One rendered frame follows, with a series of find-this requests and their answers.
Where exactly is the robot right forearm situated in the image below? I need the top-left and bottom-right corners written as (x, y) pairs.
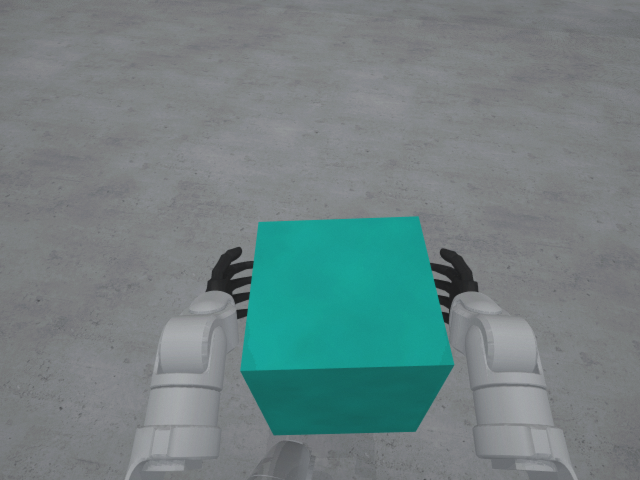
top-left (449, 291), bottom-right (578, 480)

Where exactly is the left robot thigh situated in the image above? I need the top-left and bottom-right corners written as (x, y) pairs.
top-left (247, 441), bottom-right (316, 480)

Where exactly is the carton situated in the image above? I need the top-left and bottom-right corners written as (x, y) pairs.
top-left (240, 216), bottom-right (454, 435)

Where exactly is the robot left forearm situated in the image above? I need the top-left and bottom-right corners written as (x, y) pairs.
top-left (124, 291), bottom-right (239, 480)

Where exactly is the robot left hand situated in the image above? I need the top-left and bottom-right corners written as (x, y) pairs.
top-left (206, 247), bottom-right (254, 319)

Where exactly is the robot right hand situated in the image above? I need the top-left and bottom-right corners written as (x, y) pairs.
top-left (430, 248), bottom-right (478, 324)

